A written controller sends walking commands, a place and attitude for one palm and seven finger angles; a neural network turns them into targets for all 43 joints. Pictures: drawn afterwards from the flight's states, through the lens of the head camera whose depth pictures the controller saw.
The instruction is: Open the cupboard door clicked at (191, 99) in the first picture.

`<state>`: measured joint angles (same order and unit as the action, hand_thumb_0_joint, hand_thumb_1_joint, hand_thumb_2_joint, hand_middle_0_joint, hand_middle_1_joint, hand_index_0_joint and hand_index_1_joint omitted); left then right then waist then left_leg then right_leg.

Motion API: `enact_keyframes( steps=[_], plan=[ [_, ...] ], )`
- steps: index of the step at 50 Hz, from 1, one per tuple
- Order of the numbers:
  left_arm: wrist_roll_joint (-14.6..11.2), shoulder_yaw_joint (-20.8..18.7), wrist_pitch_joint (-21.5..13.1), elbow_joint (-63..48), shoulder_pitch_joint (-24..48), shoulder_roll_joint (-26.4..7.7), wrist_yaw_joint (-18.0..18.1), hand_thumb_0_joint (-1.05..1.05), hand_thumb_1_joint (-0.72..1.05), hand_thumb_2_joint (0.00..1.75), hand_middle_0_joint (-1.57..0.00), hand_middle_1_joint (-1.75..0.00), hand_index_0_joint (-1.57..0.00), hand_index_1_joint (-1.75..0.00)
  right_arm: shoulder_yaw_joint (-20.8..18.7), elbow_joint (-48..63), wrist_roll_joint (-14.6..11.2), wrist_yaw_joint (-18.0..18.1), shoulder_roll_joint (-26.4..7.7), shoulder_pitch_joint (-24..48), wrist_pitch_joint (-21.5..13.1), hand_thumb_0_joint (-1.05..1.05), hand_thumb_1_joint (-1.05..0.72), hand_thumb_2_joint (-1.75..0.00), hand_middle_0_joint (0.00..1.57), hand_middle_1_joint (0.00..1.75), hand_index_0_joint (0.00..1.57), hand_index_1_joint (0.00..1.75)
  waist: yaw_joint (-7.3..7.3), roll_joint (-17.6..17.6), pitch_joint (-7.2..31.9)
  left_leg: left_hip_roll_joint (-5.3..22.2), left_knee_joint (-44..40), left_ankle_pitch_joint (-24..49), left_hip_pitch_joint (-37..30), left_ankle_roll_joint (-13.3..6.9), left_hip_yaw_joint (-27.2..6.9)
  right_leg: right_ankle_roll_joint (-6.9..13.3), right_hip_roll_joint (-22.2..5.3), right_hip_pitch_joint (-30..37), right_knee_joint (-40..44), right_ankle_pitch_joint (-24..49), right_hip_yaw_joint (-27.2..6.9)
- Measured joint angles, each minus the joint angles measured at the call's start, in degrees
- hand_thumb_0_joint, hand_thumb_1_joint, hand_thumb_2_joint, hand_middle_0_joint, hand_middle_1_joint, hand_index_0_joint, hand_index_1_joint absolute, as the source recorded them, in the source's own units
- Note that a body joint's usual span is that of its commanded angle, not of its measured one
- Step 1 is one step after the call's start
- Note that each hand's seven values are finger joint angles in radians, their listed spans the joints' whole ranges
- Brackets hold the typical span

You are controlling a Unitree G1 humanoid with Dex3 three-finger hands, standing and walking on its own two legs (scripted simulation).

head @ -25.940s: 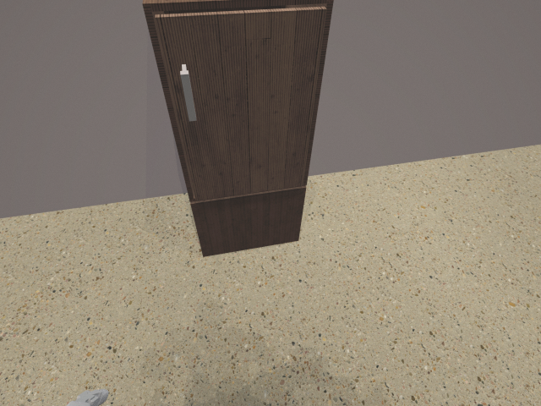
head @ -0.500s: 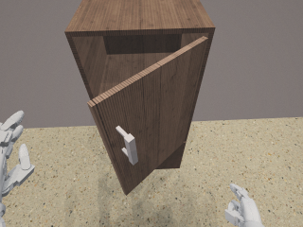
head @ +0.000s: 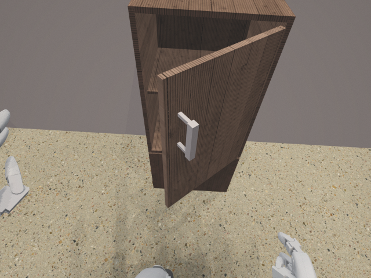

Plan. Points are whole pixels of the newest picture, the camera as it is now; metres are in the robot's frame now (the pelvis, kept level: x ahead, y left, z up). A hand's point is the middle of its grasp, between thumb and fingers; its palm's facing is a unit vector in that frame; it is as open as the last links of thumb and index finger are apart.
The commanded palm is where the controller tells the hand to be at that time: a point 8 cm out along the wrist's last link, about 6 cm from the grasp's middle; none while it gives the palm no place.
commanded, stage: step back with the hand held close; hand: left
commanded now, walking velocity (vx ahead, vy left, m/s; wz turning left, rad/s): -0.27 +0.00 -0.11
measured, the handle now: (186, 137) +0.42 +0.03 +0.05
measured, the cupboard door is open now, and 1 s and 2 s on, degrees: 41 41 41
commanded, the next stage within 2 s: stop stepping back and stand still in 0.24 s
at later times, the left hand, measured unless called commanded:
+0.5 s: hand out of the picture +0.10 +0.24 +0.19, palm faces +0.30 -0.84 -0.45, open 7.4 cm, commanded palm +0.03 +0.30 +0.19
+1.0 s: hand out of the picture +0.01 +0.19 +0.18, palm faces +0.25 -0.83 -0.49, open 7.4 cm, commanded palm -0.02 +0.26 +0.19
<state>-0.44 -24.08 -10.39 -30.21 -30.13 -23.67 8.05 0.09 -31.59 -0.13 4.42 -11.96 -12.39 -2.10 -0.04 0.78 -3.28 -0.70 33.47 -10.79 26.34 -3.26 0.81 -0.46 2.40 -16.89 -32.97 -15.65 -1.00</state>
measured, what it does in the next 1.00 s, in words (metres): walks backwards: right foot, then left foot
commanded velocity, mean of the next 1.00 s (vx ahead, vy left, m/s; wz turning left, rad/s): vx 0.02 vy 0.04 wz -0.03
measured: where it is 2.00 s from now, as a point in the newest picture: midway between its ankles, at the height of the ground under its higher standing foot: outside the picture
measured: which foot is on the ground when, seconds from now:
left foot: down 0.00-0.54, up 0.56-0.70, down 0.72-0.90, up 0.92-1.00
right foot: down 0.00-0.16, up 0.18-0.52, down 0.54-1.00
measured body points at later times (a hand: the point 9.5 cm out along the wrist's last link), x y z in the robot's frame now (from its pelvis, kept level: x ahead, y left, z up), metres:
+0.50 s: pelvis -0.13 +0.01 +0.01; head -0.10 +0.04 +0.46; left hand +0.08 +0.29 +0.21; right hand +0.03 -0.21 -0.06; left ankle +0.03 +0.10 -0.72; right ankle -0.27 -0.08 -0.70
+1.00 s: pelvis -0.20 -0.02 +0.01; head -0.22 -0.03 +0.46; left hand -0.01 +0.23 +0.21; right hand -0.11 -0.28 -0.09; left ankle -0.16 +0.11 -0.66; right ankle -0.24 -0.08 -0.72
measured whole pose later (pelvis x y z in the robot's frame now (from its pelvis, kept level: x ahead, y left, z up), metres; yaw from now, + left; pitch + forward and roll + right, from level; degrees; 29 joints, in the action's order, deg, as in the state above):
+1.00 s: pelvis -0.20 -0.02 +0.01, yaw -8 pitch -1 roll +2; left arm -1.9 -22.0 -12.3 -32.0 -37.2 -23.8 7.3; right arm -0.2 -38.8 0.6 2.8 -11.5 -16.9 -5.8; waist 1.1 -1.7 2.0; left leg -1.5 59.6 -18.3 29.9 0.7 -0.3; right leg 5.1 2.4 -11.1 -32.7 -20.9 1.6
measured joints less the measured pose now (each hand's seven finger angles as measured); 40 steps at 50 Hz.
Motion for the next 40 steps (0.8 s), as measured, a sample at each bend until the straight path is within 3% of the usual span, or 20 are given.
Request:
enact_keyframes(
  steps=[5, 7, 9, 11, 13, 16, 18, 21, 25, 27, 29, 32, 34, 36, 37, 40],
  plan=[
    [-1.02, 0.26, -1.46, -3.43, -3.57, 0.92, 1.01, 0.02, 0.89, 0.9, -0.22, -0.31, -0.21, -0.3, -0.5, -3.33, 0.24, -0.89, 0.0, 0.7, -0.47, 0.01, -0.9, -0.9, 0.2, 0.3, 0.2, 0.3, -2.09, -0.61, 0.52, -0.89, 10.55, -8.56, 1.45, 2.95, -0.89, -0.3, -0.43, -1.85, 0.37, 2.82, -1.17],
    [-1.03, 0.7, -1.23, -3.68, -3.53, 0.92, 1.22, 0.02, 0.89, 0.9, -0.22, -0.31, -0.21, -0.3, -0.42, -3.99, 0.35, -0.59, 0.01, 0.28, -0.38, 0.01, -0.9, -0.9, 0.2, 0.3, 0.21, 0.3, -2.2, -1.26, 2.02, -0.57, 6.96, -8.32, -2.76, 3.05, -0.98, -1.02, -0.76, -2.99, 0.24, 3.35, -1.71],
    [-0.82, 0.77, -1.05, -2.88, -0.53, 0.36, 1.47, 0.02, 0.89, 0.9, -0.22, -0.31, -0.21, -0.3, -0.42, -3.93, 0.42, 0.29, -0.14, 0.86, -0.98, 0.01, -0.9, -0.9, 0.2, 0.3, 0.2, 0.3, -1.64, -1.49, 1.5, -0.76, 2.89, -1.19, -3.37, 1.1, -1.06, -1.34, -1.1, -5.25, -2.76, 1.3, -1.57],
    [-0.74, -0.01, -1.31, -0.69, 2.9, -0.24, 1.79, 0.02, 0.89, 0.9, -0.22, -0.31, -0.21, -0.3, -0.53, -4.54, 1.01, 0.66, 0.65, 2.75, -2.13, 0.01, -0.9, -0.9, 0.2, 0.3, 0.2, 0.3, -1.88, -1.91, -0.49, -0.86, 2.25, 0.12, -3.09, -0.27, -0.35, -0.77, 0.07, -8.22, -12.28, -5.83, -3.06],
    [-1.08, -1.03, -1.15, 0.86, 3.85, -0.54, 1.84, 0.02, 0.89, 0.9, -0.22, -0.31, -0.21, -0.3, -0.42, -4.58, 1.37, 0.01, 1.74, 3.78, -3.11, 0.01, -0.9, -0.9, 0.2, 0.3, 0.2, 0.3, -1.32, -1.34, -0.88, 0.14, 0.06, 1.51, -3.03, -0.55, -0.28, -0.55, 1.91, -9.93, -21.29, -9.51, -3.18],
    [-1.76, -1.72, -0.24, -0.4, 2.5, -0.93, 1.85, 0.02, 0.89, 0.9, -0.21, -0.31, -0.21, -0.3, 0.03, -4.05, 1.38, -1.27, 3.26, 3.92, -4.15, 0.01, -0.9, -0.9, 0.2, 0.3, 0.2, 0.3, -0.88, -1.03, -0.06, 2.0, -3.88, 4.78, -2.67, -0.25, 0.09, -0.81, 2.7, -8.92, -26.94, -10.53, -2.03],
    [-2.12, -1.23, 0.31, -2.53, 0.99, -0.84, 1.77, 0.02, 0.89, 0.9, -0.21, -0.31, -0.21, -0.3, 0.43, -3.86, 1.19, -1.98, 3.89, 3.75, -4.46, 0.01, -0.9, -0.9, 0.2, 0.3, 0.21, 0.3, -0.89, -1.28, 0.97, 3.07, -6.49, 6.98, -2.24, 0.05, 0.72, -0.93, 2.18, -6.52, -26.38, -10.94, -1.17],
    [-2.54, 0.09, 0.7, -5.03, -0.82, -0.98, 1.51, 0.02, 0.89, 0.9, -0.21, -0.31, -0.21, -0.3, 0.93, -3.56, 1.05, -2.2, 4.27, 3.2, -4.7, 0.01, -0.9, -0.9, 0.2, 0.3, 0.21, 0.3, -0.29, -1.52, 2.6, 3.86, -10.8, 10.23, -1.54, 0.62, 0.98, -0.29, 1.17, -0.39, -19.02, -12.96, 0.69],
    [-3.28, -0.07, 1.0, -5.95, -3.11, -3.23, 1.1, 0.02, 0.89, 0.9, -0.21, -0.31, -0.21, -0.3, 1.32, -2.48, 1.06, -1.92, 4.28, 2.11, -4.71, 0.01, -0.9, -0.9, 0.2, 0.3, 0.21, 0.3, 1.02, -2.52, 4.42, 2.48, -15.61, 10.05, 0.21, 3.17, 0.89, 1.9, 1.03, 10.51, 1.2, -14.17, 4.27],
    [-3.76, -2.58, 0.62, -7.06, -5.46, -5.59, 1.05, 0.02, 0.89, 0.9, -0.21, -0.31, -0.21, -0.3, 1.74, -1.33, 1.12, -1.91, 3.9, 2.47, -4.32, 0.01, -0.9, -0.9, 0.2, 0.3, 0.21, 0.3, 0.16, -5.2, 4.62, 0.57, -11.83, 5.52, 3.9, 4.36, 3.21, 3.89, -0.81, 14.04, 10.92, -9.01, 3.53],
    [-4.01, -1.83, 0.32, -6.7, -6.4, -4.71, 0.4, 0.02, 0.89, 0.9, -0.22, -0.31, -0.21, -0.3, 1.46, -3.29, 1.37, -1.69, 1.79, 3.08, -3.24, 0.0, -0.9, -0.9, 0.2, 0.3, 0.21, 0.3, -0.61, -1.96, 3.63, 1.55, -1.07, -0.32, 7.2, 4.38, 1.19, 4.29, 1.05, 13.6, 9.67, -7.48, 3.39],
    [-4.11, -1.39, 0.2, -4.84, -8.07, -4.65, -0.01, 0.02, 0.89, 0.9, -0.22, -0.31, -0.22, -0.3, 1.15, -6.58, 0.43, -1.53, 0.68, -0.7, -2.16, 0.01, -0.9, -0.9, 0.2, 0.3, 0.21, 0.3, -1.87, -1.99, 6.47, 0.45, 9.01, -1.95, 5.23, 4.1, 1.01, 4.03, 0.77, 14.76, 8.63, -8.31, 2.06],
    [-3.75, -1.63, 0.11, -2.26, -6.97, -3.7, 0.23, 0.02, 0.89, 0.9, -0.22, -0.31, -0.22, -0.3, 1.04, -7.61, -0.12, -0.94, 0.09, -3.46, -2.11, 0.01, -0.9, -0.9, 0.2, 0.3, 0.21, 0.3, -2.31, -2.88, 8.32, 0.2, 6.84, -1.74, 0.05, 3.13, 2.24, 3.87, 0.05, 15.45, 7.42, -9.28, 1.27],
    [-3.37, -1.31, 0.17, 1.49, -3.63, -2.02, 0.72, 0.01, 0.89, 0.9, -0.22, -0.31, -0.22, -0.3, 0.68, -7.79, -0.3, -0.13, -1.32, -5.25, -2.63, 0.01, -0.9, -0.9, 0.2, 0.3, 0.2, 0.3, -1.79, -2.42, 9.41, 0.05, 1.09, -1.87, -5.86, 1.71, 2.39, 3.62, -0.15, 14.59, 3.36, -11.56, 1.53],
    [-3.12, -0.88, 0.35, 4.01, -0.97, -1.03, 0.99, 0.01, 0.89, 0.9, -0.22, -0.31, -0.22, -0.3, 0.23, -8.14, -0.34, 0.32, -1.83, -5.27, -2.83, 0.01, -0.9, -0.9, 0.2, 0.3, 0.2, 0.3, -1.03, -2.39, 9.44, -0.66, 0.14, -4.89, -6.55, 1.38, 2.1, 3.12, -0.7, 13.28, 0.1, -13.01, 2.02],
    [-2.53, 0.46, 1.61, 11.29, 5.91, 2.06, 1.82, 0.01, 0.89, 0.9, -0.21, -0.31, -0.21, -0.3, -0.32, -8.54, -0.33, 0.78, -2.4, -3.23, -3.14, 0.01, -0.9, -0.9, 0.2, 0.3, 0.2, 0.3, 0.28, -2.13, 7.23, -1.39, 1.4, -2.69, -5.93, 1.03, 2.55, -0.01, -1.54, 7.85, -10.83, -12.62, 0.86]
  ],
)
